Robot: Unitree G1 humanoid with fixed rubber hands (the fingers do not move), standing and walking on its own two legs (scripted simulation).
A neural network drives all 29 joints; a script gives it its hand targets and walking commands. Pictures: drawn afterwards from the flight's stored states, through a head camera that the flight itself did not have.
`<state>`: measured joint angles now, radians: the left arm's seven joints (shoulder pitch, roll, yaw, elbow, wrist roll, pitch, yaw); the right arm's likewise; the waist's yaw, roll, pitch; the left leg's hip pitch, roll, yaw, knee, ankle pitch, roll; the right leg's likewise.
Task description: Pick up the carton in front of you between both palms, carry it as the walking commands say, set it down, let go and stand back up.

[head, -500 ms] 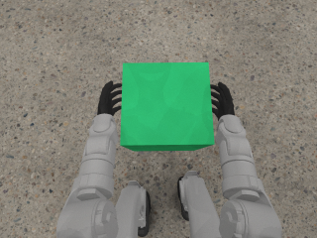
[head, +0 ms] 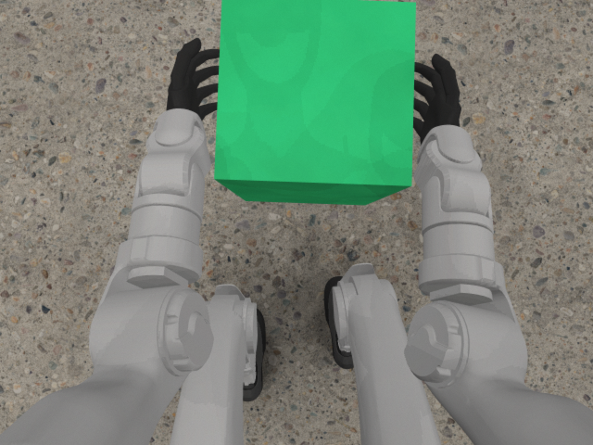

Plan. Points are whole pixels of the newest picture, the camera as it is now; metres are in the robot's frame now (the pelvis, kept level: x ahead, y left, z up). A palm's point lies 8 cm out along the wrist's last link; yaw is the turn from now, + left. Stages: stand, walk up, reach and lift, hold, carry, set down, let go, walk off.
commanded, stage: set down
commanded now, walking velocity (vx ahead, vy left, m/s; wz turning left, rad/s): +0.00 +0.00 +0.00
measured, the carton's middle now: (310, 125) +0.51 -0.07 -0.17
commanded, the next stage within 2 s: none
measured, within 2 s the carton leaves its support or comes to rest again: rests again in 1.12 s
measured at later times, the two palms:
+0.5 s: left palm (226, 123) +0.56 +0.06 -0.25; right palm (407, 145) +0.48 -0.23 -0.25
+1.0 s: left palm (235, 122) +0.58 +0.05 -0.30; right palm (404, 143) +0.50 -0.24 -0.30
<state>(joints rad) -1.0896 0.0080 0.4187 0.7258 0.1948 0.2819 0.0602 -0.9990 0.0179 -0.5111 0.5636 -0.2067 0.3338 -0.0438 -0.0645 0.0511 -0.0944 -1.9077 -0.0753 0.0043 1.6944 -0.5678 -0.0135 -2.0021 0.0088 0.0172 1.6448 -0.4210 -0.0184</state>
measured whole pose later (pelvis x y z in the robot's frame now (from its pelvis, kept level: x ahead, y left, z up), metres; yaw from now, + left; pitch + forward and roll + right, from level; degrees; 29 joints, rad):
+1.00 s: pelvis +0.00 +0.01 -0.13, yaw +0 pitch +40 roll +0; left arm -1.57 0.25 0.15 1.06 0.04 0.24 0.13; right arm -1.38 -0.22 -0.44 0.85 -0.02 0.28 -0.03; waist -0.15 0.04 0.34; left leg -2.20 -0.13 0.00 2.19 -0.69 0.00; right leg -2.28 0.00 0.01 2.11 -0.53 0.02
